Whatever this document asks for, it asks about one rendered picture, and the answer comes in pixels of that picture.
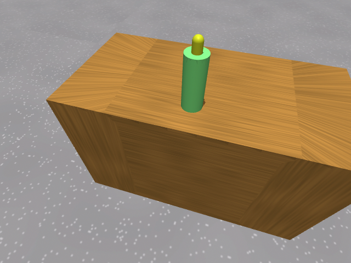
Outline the bottle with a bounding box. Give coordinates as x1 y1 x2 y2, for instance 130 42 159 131
181 34 211 113

